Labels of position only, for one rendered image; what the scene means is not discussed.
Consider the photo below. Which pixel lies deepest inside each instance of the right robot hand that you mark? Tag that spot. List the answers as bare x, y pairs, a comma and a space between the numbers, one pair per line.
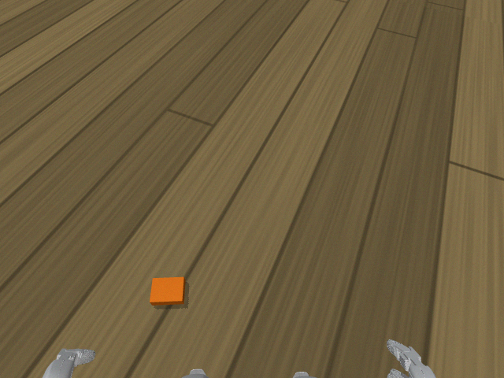
410, 360

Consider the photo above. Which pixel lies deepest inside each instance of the small box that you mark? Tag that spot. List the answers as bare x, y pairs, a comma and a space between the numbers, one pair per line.
167, 291

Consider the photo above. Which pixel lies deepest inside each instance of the left robot hand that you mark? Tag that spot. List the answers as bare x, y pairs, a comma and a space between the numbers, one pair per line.
63, 366

